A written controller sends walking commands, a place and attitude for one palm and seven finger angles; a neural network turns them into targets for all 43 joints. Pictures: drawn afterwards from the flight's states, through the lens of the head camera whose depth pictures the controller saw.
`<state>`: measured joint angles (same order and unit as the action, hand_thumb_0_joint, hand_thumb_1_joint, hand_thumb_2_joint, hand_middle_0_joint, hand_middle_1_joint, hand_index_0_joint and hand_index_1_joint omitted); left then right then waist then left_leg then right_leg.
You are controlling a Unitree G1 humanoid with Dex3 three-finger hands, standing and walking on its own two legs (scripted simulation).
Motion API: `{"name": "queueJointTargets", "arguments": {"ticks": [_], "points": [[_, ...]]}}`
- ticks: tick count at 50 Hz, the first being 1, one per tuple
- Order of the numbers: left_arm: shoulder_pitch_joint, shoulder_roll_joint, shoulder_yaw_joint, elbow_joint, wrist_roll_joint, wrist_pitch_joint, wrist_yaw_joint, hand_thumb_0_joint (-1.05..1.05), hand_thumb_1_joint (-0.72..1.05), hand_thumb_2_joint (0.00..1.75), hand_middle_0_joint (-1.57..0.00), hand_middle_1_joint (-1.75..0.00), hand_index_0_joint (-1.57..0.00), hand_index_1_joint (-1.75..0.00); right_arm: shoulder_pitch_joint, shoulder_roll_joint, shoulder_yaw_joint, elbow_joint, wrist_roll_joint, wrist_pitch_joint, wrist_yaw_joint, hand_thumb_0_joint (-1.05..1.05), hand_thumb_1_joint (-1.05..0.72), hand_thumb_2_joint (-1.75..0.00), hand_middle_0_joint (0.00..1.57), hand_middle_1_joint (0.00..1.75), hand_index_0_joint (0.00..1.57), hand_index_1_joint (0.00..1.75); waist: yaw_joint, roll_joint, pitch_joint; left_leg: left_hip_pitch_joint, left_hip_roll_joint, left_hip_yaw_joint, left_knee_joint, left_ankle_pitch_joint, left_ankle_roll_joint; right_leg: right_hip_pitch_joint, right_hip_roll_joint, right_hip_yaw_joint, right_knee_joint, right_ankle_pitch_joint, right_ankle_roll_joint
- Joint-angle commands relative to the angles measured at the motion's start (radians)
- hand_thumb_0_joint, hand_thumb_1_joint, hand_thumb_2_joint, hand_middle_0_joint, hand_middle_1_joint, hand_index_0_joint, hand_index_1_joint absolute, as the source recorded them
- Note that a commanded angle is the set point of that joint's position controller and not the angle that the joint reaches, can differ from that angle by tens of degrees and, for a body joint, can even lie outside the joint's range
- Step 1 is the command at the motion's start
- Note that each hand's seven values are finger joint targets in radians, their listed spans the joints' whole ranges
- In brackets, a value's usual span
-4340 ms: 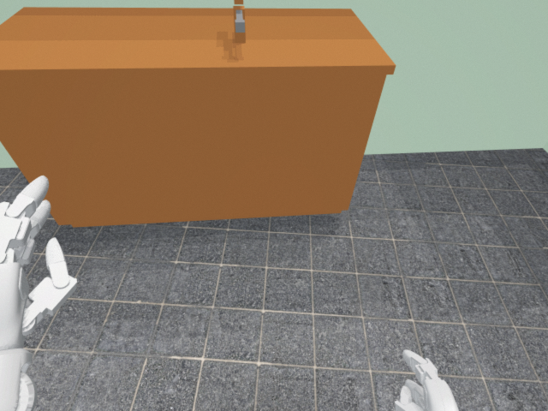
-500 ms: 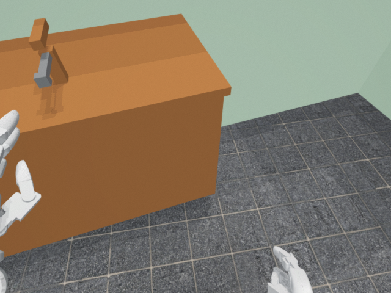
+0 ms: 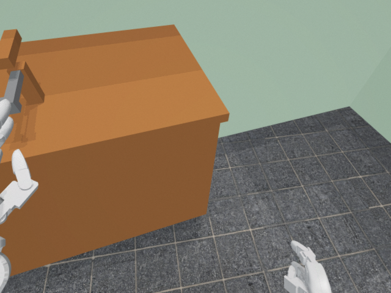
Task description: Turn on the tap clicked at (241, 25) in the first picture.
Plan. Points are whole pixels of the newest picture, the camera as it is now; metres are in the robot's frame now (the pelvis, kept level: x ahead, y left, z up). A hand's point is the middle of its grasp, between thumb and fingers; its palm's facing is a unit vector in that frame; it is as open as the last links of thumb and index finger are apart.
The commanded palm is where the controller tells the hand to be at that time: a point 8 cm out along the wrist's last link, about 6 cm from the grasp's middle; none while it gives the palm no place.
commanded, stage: come to a stop and stand still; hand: left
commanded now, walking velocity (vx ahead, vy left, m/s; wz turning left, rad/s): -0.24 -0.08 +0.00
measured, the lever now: (10, 105) +0.43 +0.42 +0.14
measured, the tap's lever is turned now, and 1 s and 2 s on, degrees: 0 0 0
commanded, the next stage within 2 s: look again from close up in 1.34 s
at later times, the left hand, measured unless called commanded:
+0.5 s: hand (44, 179) +0.23 +0.23 +0.19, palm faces +0.38 -0.78 -0.49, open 7.4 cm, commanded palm +0.16 +0.27 +0.19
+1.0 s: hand (9, 177) +0.24 +0.28 +0.19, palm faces +0.44 -0.81 -0.39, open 7.4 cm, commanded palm +0.17 +0.31 +0.19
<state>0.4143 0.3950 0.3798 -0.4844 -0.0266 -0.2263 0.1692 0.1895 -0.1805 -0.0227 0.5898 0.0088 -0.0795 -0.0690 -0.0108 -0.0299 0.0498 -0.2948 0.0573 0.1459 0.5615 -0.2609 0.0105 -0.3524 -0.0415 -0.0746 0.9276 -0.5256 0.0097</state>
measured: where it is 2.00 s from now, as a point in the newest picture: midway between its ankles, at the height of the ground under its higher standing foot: outside the picture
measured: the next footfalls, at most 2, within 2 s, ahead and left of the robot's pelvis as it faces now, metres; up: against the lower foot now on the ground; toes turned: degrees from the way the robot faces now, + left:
right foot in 0.12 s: +0.09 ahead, -0.11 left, +0.00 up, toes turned -4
left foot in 0.48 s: +0.05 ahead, +0.10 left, +0.00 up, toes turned +4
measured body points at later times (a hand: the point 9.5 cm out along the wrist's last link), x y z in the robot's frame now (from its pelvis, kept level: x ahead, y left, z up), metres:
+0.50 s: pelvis +0.01 -0.02 +0.00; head +0.05 -0.01 +0.45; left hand +0.21 +0.27 +0.21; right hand +0.20 -0.26 -0.08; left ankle +0.01 +0.10 -0.73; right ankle +0.05 -0.11 -0.73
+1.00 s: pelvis +0.01 +0.03 +0.01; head +0.02 +0.03 +0.46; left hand +0.21 +0.32 +0.21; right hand +0.15 -0.19 -0.08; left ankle +0.01 +0.10 -0.73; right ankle +0.05 -0.10 -0.73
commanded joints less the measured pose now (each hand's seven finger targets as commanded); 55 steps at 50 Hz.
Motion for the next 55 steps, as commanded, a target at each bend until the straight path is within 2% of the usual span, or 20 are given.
{"name": "queueJointTargets", "arguments": {"ticks": [1,5,6,8,9,11,14,19,22,23,24,25,26,29,32,33,37,38,47,55], "points": [[0.049,0.121,0.074,-0.304,-0.009,-0.049,0.008,0.0,0.9,0.9,-0.2,-0.3,-0.2,-0.3,-0.027,-0.132,-0.029,-0.135,-0.003,-0.071,0.018,0.0,-0.9,-0.9,0.2,0.3,0.2,0.3,0.004,0.26,-0.162,0.184,0.212,-0.193,-0.171,0.545,0.127,-0.032,0.007,-0.022,-0.171,0.141,0.011],[0.06,0.147,0.116,-0.231,-0.011,-0.028,0.013,0.0,0.9,0.9,-0.2,-0.3,-0.2,-0.3,-0.043,-0.119,-0.003,-0.139,-0.003,-0.076,0.009,0.0,-0.9,-0.9,0.2,0.3,0.2,0.3,0.013,0.203,-0.157,0.08,0.192,-0.108,-0.104,0.427,0.04,0.198,0.016,-0.035,-0.46,0.343,0.017],[0.045,0.155,0.124,-0.21,-0.008,-0.028,0.015,0.0,0.9,0.9,-0.2,-0.3,-0.2,-0.3,-0.047,-0.112,0.002,-0.143,-0.003,-0.072,0.005,0.0,-0.9,-0.9,0.2,0.3,0.2,0.3,0.011,0.141,-0.158,0.014,0.156,-0.088,-0.063,0.318,0.014,0.273,-0.016,0.011,-0.494,0.537,0.009],[0.012,0.138,0.1,-0.174,-0.018,-0.014,0.009,0.0,0.9,0.9,-0.2,-0.3,-0.2,-0.3,-0.031,-0.09,0.0,-0.15,0.0,-0.067,0.004,0.0,-0.9,-0.9,0.2,0.3,0.2,0.3,-0.007,-0.114,-0.186,-0.031,-0.008,-0.026,0.135,0.009,-0.062,0.249,-0.196,0.267,-0.515,0.968,-0.079],[0.016,0.142,0.1,-0.158,-0.02,-0.008,0.008,0.0,0.9,0.9,-0.2,-0.3,-0.2,-0.3,-0.031,-0.099,-0.011,-0.142,0.0,-0.067,0.012,0.0,-0.9,-0.9,0.2,0.3,0.2,0.3,0.001,-0.193,-0.18,-0.072,-0.041,-0.068,0.264,-0.201,-0.062,0.248,-0.275,0.333,-0.545,1.097,-0.133],[0.014,0.156,0.115,-0.159,-0.008,-0.013,0.015,0.0,0.9,0.9,-0.2,-0.3,-0.2,-0.3,-0.056,-0.075,0.013,-0.128,-0.005,-0.052,0.011,0.0,-0.9,-0.9,0.2,0.3,0.2,0.3,0.006,-0.151,-0.201,-0.135,-0.031,-0.157,0.382,-0.271,-0.052,0.3,-0.318,0.298,-0.51,1.176,-0.164],[0.043,0.156,0.124,-0.175,0.006,-0.02,0.026,0.0,0.9,0.9,-0.2,-0.3,-0.2,-0.3,-0.101,-0.067,0.026,-0.141,-0.01,-0.024,-0.008,0.0,-0.9,-0.9,0.2,0.3,0.2,0.3,0.016,-0.121,-0.224,-0.133,-0.04,-0.123,0.302,-0.23,-0.056,0.365,-0.266,0.184,-0.467,1.239,-0.132],[0.109,0.148,0.127,-0.246,0.007,-0.008,0.034,0.0,0.9,0.9,-0.2,-0.3,-0.2,-0.3,-0.084,-0.087,0.007,-0.172,-0.014,0.015,-0.012,0.0,-0.9,-0.9,0.2,0.3,0.2,0.3,0.021,-0.106,-0.252,-0.062,-0.047,-0.098,0.104,-0.128,-0.045,0.359,-0.248,0.163,-0.481,1.062,-0.131],[0.103,0.146,0.111,-0.286,0.004,-0.002,0.035,0.0,0.9,0.9,-0.2,-0.3,-0.2,-0.3,-0.056,-0.106,-0.01,-0.173,-0.013,0.026,-0.011,0.0,-0.9,-0.9,0.2,0.3,0.2,0.3,0.007,-0.061,-0.257,0.061,-0.04,-0.093,-0.092,0.056,-0.038,0.302,-0.197,0.15,-0.47,0.859,-0.088],[-0.931,0.888,0.499,-0.441,-0.035,-0.138,0.03,0.0,0.9,0.9,-0.2,-0.3,-0.2,-0.3,0.036,-0.16,0.056,-0.264,0.019,-0.031,-0.063,0.0,-0.9,-0.9,0.2,0.3,0.2,0.3,-0.031,0.124,-0.116,-0.081,0.015,-0.17,-0.206,0.01,-0.003,0.218,-0.082,0.095,-0.38,0.495,0.034],[-0.486,0.376,0.349,0.006,-0.018,-0.109,0.003,0.0,0.9,0.9,-0.2,-0.3,-0.2,-0.3,-0.008,-0.062,0.012,-0.178,0.02,-0.08,-0.028,0.0,-0.9,-0.9,0.2,0.3,0.2,0.3,0.058,0.195,-0.225,0.011,0.077,-0.152,-0.134,0.099,0.007,0.086,-0.055,0.036,-0.357,0.204,-0.012],[-0.326,0.283,0.25,0.108,-0.029,-0.097,-0.013,0.0,0.9,0.9,-0.2,-0.3,-0.2,-0.3,0.014,-0.146,-0.002,-0.171,-0.001,-0.095,0.003,0.0,-0.9,-0.9,0.2,0.3,0.2,0.3,0.056,0.272,-0.181,0.043,0.037,-0.126,-0.098,0.162,-0.004,0.099,-0.008,0.064,-0.404,0.269,-0.044],[-0.31,0.286,0.211,0.03,-0.025,-0.121,-0.023,0.0,0.9,0.9,-0.2,-0.3,-0.2,-0.3,0.054,-0.167,0.0,-0.177,-0.021,-0.098,0.023,0.0,-0.9,-0.9,0.2,0.3,0.2,0.3,0.043,0.307,-0.191,-0.026,0.017,-0.142,-0.105,0.129,-0.018,0.166,-0.021,0.086,-0.43,0.33,-0.047],[-0.126,0.073,0.02,-0.056,-0.031,-0.117,-0.047,0.0,0.9,0.9,-0.2,-0.3,-0.2,-0.3,0.018,-0.174,-0.013,-0.195,0.005,-0.121,0.071,0.0,-0.9,-0.9,0.2,0.3,0.2,0.3,0.044,0.081,-0.144,-0.015,-0.016,-0.126,-0.095,0.005,-0.02,0.194,-0.038,0.159,-0.514,0.398,-0.053],[-0.09,0.083,0.018,-0.114,-0.009,-0.078,-0.036,0.0,0.9,0.9,-0.2,-0.3,-0.2,-0.3,-0.009,-0.168,-0.009,-0.188,0.002,-0.119,0.067,0.0,-0.9,-0.9,0.2,0.3,0.2,0.3,0.033,-0.006,-0.071,0.002,-0.004,-0.139,-0.165,-0.132,-0.007,0.107,-0.022,0.156,-0.603,0.153,-0.032],[-0.117,0.135,0.067,-0.128,-0.006,-0.071,-0.024,0.0,0.9,0.9,-0.2,-0.3,-0.2,-0.3,-0.02,-0.181,-0.009,-0.188,-0.002,-0.116,0.059,0.0,-0.9,-0.9,0.2,0.3,0.2,0.3,0.036,0.043,-0.063,-0.005,0.006,-0.151,-0.217,-0.147,-0.008,0.11,0.002,0.137,-0.593,0.135,-0.027],[-0.159,0.15,0.122,-0.145,0.015,-0.07,-0.009,0.0,0.9,0.9,-0.2,-0.3,-0.2,-0.3,-0.047,-0.153,0.005,-0.199,-0.007,-0.114,0.035,0.0,-0.9,-0.9,0.2,0.3,0.2,0.3,0.036,0.159,-0.077,-0.093,0.069,-0.196,-0.356,-0.255,0.009,0.221,0.039,0.053,-0.465,0.251,-0.011],[-0.199,0.21,0.168,-0.187,0.019,-0.073,-0.003,0.0,0.9,0.9,-0.2,-0.3,-0.2,-0.3,-0.053,-0.153,0.006,-0.203,-0.015,-0.112,0.03,0.0,-0.9,-0.9,0.2,0.3,0.2,0.3,0.038,0.194,-0.086,-0.085,0.068,-0.199,-0.359,-0.234,0.007,0.227,0.04,0.053,-0.463,0.268,-0.012],[-0.097,0.076,0.071,-0.121,0.007,-0.054,-0.017,0.0,0.9,0.9,-0.2,-0.3,-0.2,-0.3,-0.048,-0.148,-0.001,-0.163,-0.02,-0.123,0.033,0.0,-0.9,-0.9,0.2,0.3,0.2,0.3,0.03,0.077,-0.113,0.002,0.036,-0.153,-0.289,-0.075,-0.01,0.231,0.024,0.065,-0.529,0.371,-0.017],[-0.112,0.085,0.066,-0.119,0.002,-0.034,-0.019,0.0,0.9,0.9,-0.2,-0.3,-0.2,-0.3,-0.064,-0.145,-0.007,-0.164,-0.019,-0.092,0.027,0.0,-0.9,-0.9,0.2,0.3,0.2,0.3,0.028,0.067,-0.141,0.069,0.012,-0.126,-0.234,0.164,-0.027,0.237,0.017,0.071,-0.535,0.511,-0.021]]}}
